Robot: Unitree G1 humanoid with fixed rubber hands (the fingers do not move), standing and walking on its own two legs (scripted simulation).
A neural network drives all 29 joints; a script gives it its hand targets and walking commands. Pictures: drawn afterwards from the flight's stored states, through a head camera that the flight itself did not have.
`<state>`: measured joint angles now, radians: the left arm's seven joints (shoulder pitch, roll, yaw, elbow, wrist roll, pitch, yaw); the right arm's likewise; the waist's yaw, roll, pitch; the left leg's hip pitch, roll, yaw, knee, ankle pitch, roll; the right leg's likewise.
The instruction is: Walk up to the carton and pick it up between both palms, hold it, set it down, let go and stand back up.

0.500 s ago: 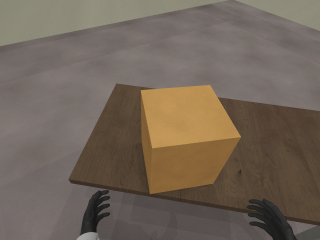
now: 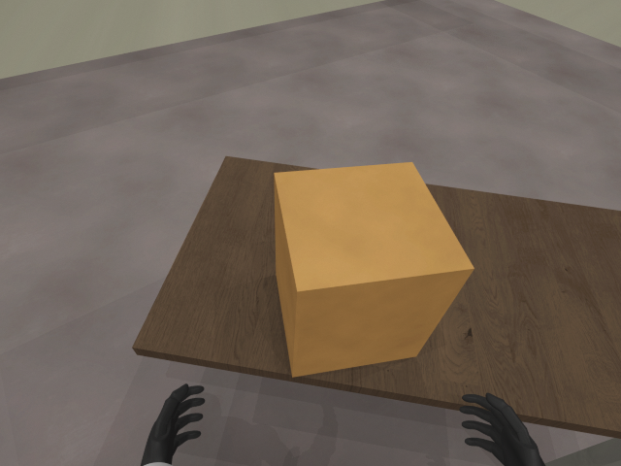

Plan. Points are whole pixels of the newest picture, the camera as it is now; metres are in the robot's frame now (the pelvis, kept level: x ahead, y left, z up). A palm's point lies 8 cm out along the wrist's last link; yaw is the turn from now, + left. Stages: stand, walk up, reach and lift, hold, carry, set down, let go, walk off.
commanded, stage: set down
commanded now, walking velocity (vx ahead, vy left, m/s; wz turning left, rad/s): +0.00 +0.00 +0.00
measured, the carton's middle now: (350, 272) +0.40 +0.00 +0.00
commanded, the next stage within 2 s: let go in 1.00 s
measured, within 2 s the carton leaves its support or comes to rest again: neither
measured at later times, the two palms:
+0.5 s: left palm out of the picture +0.12 +0.25 -0.07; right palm out of the picture +0.17 -0.19 -0.07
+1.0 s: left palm (138, 459) +0.13 +0.25 -0.08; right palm out of the picture +0.17 -0.19 -0.08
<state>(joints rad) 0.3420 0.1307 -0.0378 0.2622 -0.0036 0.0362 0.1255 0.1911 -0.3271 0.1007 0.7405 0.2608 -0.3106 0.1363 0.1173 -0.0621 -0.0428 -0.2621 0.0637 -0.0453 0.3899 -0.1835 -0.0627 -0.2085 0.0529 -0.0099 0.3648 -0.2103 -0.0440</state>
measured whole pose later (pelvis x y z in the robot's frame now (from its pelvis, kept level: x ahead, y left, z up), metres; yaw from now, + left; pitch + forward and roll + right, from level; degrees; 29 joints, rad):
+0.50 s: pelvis +0.00 +0.01 +0.00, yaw +0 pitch +2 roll -1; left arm 0.33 0.24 -0.04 0.30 -0.01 0.11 0.06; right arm 0.19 -0.18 0.07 0.74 0.10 -0.26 0.01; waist 0.12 -0.06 0.01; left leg -0.23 0.05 -0.05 0.39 -0.19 -0.06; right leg -0.18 0.04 -0.01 0.36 -0.22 -0.03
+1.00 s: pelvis +0.01 +0.01 +0.00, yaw +0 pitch +2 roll +0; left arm 0.31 0.27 -0.04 0.33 -0.01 0.12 0.00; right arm 0.19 -0.17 0.05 0.79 0.06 -0.28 -0.03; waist 0.11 -0.06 0.03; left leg -0.22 0.05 -0.05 0.39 -0.20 -0.06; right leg -0.16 0.04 -0.01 0.36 -0.23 -0.03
